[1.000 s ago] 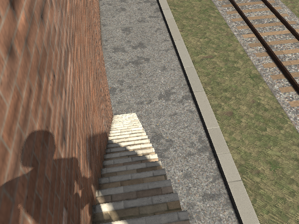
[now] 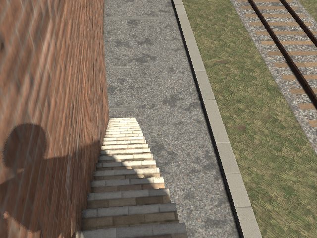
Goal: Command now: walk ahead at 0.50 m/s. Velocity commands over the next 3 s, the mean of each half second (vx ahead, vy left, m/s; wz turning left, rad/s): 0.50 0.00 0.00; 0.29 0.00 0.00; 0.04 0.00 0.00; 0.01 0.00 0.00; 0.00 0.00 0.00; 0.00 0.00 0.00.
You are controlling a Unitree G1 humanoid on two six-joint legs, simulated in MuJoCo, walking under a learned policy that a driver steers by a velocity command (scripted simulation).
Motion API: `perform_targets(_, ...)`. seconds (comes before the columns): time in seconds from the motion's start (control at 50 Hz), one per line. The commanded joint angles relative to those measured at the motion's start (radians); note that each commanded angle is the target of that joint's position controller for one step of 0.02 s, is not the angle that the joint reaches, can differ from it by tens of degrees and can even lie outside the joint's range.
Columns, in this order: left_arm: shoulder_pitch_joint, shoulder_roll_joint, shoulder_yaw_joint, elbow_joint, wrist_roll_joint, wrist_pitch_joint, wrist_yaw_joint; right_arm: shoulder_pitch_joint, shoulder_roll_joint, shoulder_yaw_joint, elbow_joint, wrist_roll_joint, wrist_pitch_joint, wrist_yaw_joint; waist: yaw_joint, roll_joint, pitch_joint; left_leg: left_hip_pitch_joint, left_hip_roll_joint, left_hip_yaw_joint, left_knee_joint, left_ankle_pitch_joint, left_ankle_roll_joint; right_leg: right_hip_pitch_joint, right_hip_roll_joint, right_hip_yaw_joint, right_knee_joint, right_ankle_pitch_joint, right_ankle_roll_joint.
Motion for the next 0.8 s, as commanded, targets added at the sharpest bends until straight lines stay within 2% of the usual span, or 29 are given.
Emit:
perform_targets(0.02, -0.003, 0.114, 0.029, -0.091, -0.023, -0.011, 0.017, -0.057, -0.076, -0.005, -0.063, 0.010, 0.012, 0.043, -0.004, 0.023, 0.085, 0.179, 0.017, 0.039, -0.401, 0.178, 0.008, -0.143, -0.234, 0.340, -0.197, 0.132, -0.138)
perform_targets(0.04, 0.012, 0.104, 0.027, -0.088, -0.019, -0.006, 0.009, -0.104, -0.081, -0.007, -0.083, -0.008, 0.020, 0.053, 0.026, 0.045, 0.083, 0.273, -0.009, 0.078, -0.448, 0.182, -0.009, -0.185, -0.222, 0.309, -0.174, 0.145, -0.134)
perform_targets(0.06, 0.000, 0.102, 0.028, -0.090, -0.020, 0.005, 0.003, -0.072, -0.083, -0.009, -0.078, -0.008, 0.020, 0.066, 0.018, -0.028, 0.058, 0.357, -0.003, 0.069, -0.416, 0.232, -0.011, -0.222, -0.230, 0.307, -0.145, 0.139, -0.124)
perform_targets(0.1, -0.043, 0.130, 0.051, -0.120, -0.030, 0.044, -0.008, 0.036, -0.097, -0.009, -0.036, -0.015, 0.037, 0.054, 0.009, -0.085, 0.066, 0.424, 0.000, 0.080, -0.472, 0.135, -0.002, -0.168, -0.204, 0.319, -0.030, 0.237, -0.102)
perform_targets(0.14, -0.123, 0.121, 0.062, -0.148, -0.022, 0.044, -0.028, 0.185, -0.146, -0.033, -0.002, -0.028, 0.038, 0.037, -0.064, -0.103, 0.032, 0.515, -0.002, 0.141, -0.486, -0.022, 0.039, -0.096, -0.187, 0.345, 0.179, 0.424, -0.080)
perform_targets(0.16, -0.110, 0.085, 0.057, -0.132, -0.035, 0.044, -0.005, 0.263, -0.152, -0.042, 0.025, -0.024, 0.029, 0.026, -0.096, -0.098, 0.034, 0.557, 0.043, 0.117, -0.732, -0.089, 0.073, -0.045, -0.140, 0.318, 0.405, 0.371, -0.039)
perform_targets(0.18, -0.020, 0.072, 0.058, -0.107, -0.061, 0.044, 0.007, 0.333, -0.157, -0.046, 0.055, -0.043, 0.004, 0.017, -0.086, -0.010, 0.015, 0.695, 0.071, 0.099, -0.791, 0.122, 0.081, -0.096, -0.086, 0.282, 0.589, 0.285, 0.003)
perform_targets(0.2, 0.028, 0.046, 0.066, -0.054, -0.074, 0.047, -0.003, 0.544, -0.191, -0.046, 0.133, -0.079, 0.006, 0.023, -0.148, 0.165, -0.060, 1.019, 0.145, 0.074, -0.518, 0.571, 0.087, -0.334, 0.017, 0.209, 0.981, -0.052, 0.052)
perform_targets(0.22, 0.144, 0.013, 0.062, -0.060, -0.071, 0.050, 0.002, 0.572, -0.212, -0.049, 0.177, -0.025, 0.008, 0.052, -0.086, 0.327, -0.044, 1.141, 0.196, -0.066, -0.361, 0.572, 0.136, -0.652, 0.050, 0.182, 1.213, -0.358, 0.080)
perform_targets(0.24, 0.128, 0.047, 0.065, -0.097, -0.055, 0.051, 0.018, 0.591, -0.215, -0.049, 0.203, 0.015, 0.020, 0.065, -0.072, 0.343, -0.021, 1.071, 0.231, -0.202, -0.421, 0.403, 0.148, -0.745, 0.016, 0.188, 1.261, -0.315, 0.096)
perform_targets(0.26, 0.098, 0.055, 0.069, -0.117, -0.073, 0.059, 0.014, 0.588, -0.222, -0.045, 0.234, 0.004, 0.027, 0.075, -0.053, 0.188, -0.001, 0.984, 0.254, -0.251, -0.458, 0.265, 0.148, -0.729, 0.023, 0.219, 1.216, -0.298, 0.094)
perform_targets(0.28, -0.015, 0.001, 0.046, -0.190, -0.085, 0.072, 0.007, 0.524, -0.276, -0.055, 0.266, 0.004, 0.022, 0.062, -0.006, 0.054, 0.027, 0.862, 0.302, -0.414, -0.543, -0.150, 0.205, -0.790, -0.056, 0.240, 1.091, -0.166, 0.055)
perform_targets(0.3, -0.133, -0.004, 0.039, -0.248, -0.095, 0.096, 0.012, 0.484, -0.249, -0.050, 0.281, 0.003, 0.018, 0.044, -0.001, 0.031, 0.086, 0.780, 0.323, -0.533, -0.620, -0.386, 0.153, -0.868, -0.082, 0.227, 1.085, -0.100, 0.034)
perform_targets(0.34, -0.115, 0.022, 0.046, -0.253, -0.094, 0.112, 0.017, 0.445, -0.123, -0.005, 0.286, -0.009, -0.005, 0.020, 0.004, 0.018, 0.110, 0.616, 0.233, -0.338, -0.522, -0.437, 0.050, -0.876, -0.100, 0.346, 0.921, 0.235, -0.016)
perform_targets(0.36, -0.107, 0.032, 0.046, -0.254, -0.084, 0.114, 0.014, 0.420, -0.100, 0.006, 0.284, -0.016, -0.009, 0.004, 0.011, 0.081, 0.109, 0.568, 0.203, -0.277, -0.487, -0.367, 0.015, -0.855, -0.104, 0.329, 0.874, 0.295, -0.023)
perform_targets(0.38, -0.109, 0.040, 0.049, -0.275, -0.072, 0.118, 0.008, 0.315, -0.060, 0.030, 0.234, -0.013, -0.013, -0.024, 0.049, 0.059, 0.125, 0.395, 0.133, -0.140, -0.488, -0.370, 0.016, -0.721, -0.103, 0.325, 0.662, 0.479, 0.024)
perform_targets(0.42, -0.181, 0.042, 0.045, -0.323, -0.059, 0.126, -0.003, 0.232, -0.071, 0.056, 0.200, -0.035, 0.008, -0.063, 0.059, 0.114, 0.096, 0.286, 0.127, -0.130, -0.501, -0.294, 0.041, -0.511, -0.136, 0.262, 0.481, 0.631, 0.104)
perform_targets(0.46, -0.204, 0.072, 0.048, -0.341, -0.090, 0.128, -0.019, 0.295, -0.136, 0.041, 0.195, 0.002, 0.000, -0.081, 0.036, 0.156, 0.101, 0.358, 0.144, -0.140, -0.444, -0.357, 0.067, -0.544, -0.166, 0.269, 0.437, 0.754, 0.128)
perform_targets(0.48, -0.207, 0.145, 0.071, -0.342, -0.082, 0.121, -0.032, 0.378, -0.131, 0.030, 0.202, 0.025, -0.010, -0.084, 0.020, 0.067, 0.098, 0.427, 0.098, -0.094, -0.412, -0.460, 0.048, -0.557, -0.166, 0.300, 0.237, 0.929, 0.106)
perform_targets(0.5, -0.253, 0.144, 0.067, -0.347, -0.044, 0.110, -0.036, 0.433, -0.120, 0.026, 0.209, 0.025, -0.011, -0.083, -0.029, 0.125, 0.088, 0.469, 0.087, -0.126, -0.414, -0.587, 0.070, -0.558, -0.181, 0.239, 0.210, 1.010, 0.106)
perform_targets(0.54, -0.297, 0.120, 0.058, -0.358, -0.004, 0.098, -0.064, 0.417, -0.073, 0.035, 0.181, 0.028, -0.006, -0.107, -0.039, 0.088, 0.131, 0.352, 0.016, -0.013, -0.324, -0.730, 0.078, -0.415, -0.182, 0.187, 0.008, 1.267, 0.124)
perform_targets(0.62, -0.409, 0.090, 0.045, -0.385, -0.029, 0.100, -0.081, 0.455, -0.045, 0.021, 0.169, 0.042, 0.017, -0.117, -0.135, 0.091, 0.183, 0.442, -0.017, -0.029, -0.155, -0.611, 0.126, -0.380, -0.186, 0.166, -0.263, 1.075, 0.122)
perform_targets(0.66, -0.489, 0.104, 0.042, -0.406, -0.047, 0.080, -0.091, 0.429, -0.099, -0.004, 0.172, 0.034, 0.033, -0.119, -0.190, 0.095, 0.205, 0.432, -0.011, -0.068, -0.106, -0.489, 0.154, -0.289, -0.157, 0.118, -0.454, 0.958, 0.117)
perform_targets(0.68, -0.422, 0.139, 0.054, -0.394, -0.059, 0.059, -0.082, 0.378, -0.170, -0.037, 0.162, 0.027, 0.024, -0.105, -0.165, 0.108, 0.187, 0.398, 0.046, -0.130, -0.049, -0.490, 0.195, -0.213, -0.185, 0.133, -0.496, 0.925, 0.090)
perform_targets(0.7, -0.285, 0.172, 0.069, -0.342, -0.079, 0.041, -0.067, 0.335, -0.140, -0.037, 0.179, 0.009, 0.016, -0.094, -0.101, 0.128, 0.140, 0.411, 0.020, -0.138, 0.038, -0.444, 0.196, -0.094, -0.211, 0.164, -0.619, 0.936, 0.060)
perform_targets(0.74, 0.125, 0.230, 0.098, -0.173, -0.038, 0.041, -0.039, 0.324, -0.078, -0.032, 0.215, -0.020, -0.011, -0.069, 0.068, -0.022, 0.036, 0.197, -0.099, 0.007, 0.507, -0.419, 0.092, 0.413, -0.237, 0.094, -0.741, 1.365, -0.003)
perform_targets(0.76, 0.271, 0.210, 0.070, -0.134, -0.010, 0.050, -0.028, 0.344, -0.054, -0.037, 0.226, -0.029, -0.025, -0.054, 0.149, -0.248, -0.127, -0.079, -0.273, 0.066, 1.033, -1.299, -0.004, 0.786, -0.359, 0.171, -0.496, 1.826, -0.081)
perform_targets(0.78, 0.130, 0.182, 0.022, -0.152, 0.011, 0.061, -0.045, 0.416, -0.080, -0.029, 0.179, 0.012, -0.028, -0.037, 0.068, -0.335, -0.254, -0.281, -0.224, -0.060, 1.179, -1.392, -0.061, 0.956, -0.475, 0.287, -0.214, 1.971, -0.183)
perform_targets(0.8, 0.050, 0.096, -0.010, -0.182, 0.004, 0.059, -0.057, 0.345, -0.111, -0.021, 0.143, 0.031, -0.018, -0.035, 0.076, -0.224, -0.360, -0.217, -0.138, -0.136, 1.016, -1.258, -0.097, 0.866, -0.485, 0.312, -0.259, 1.647, -0.224)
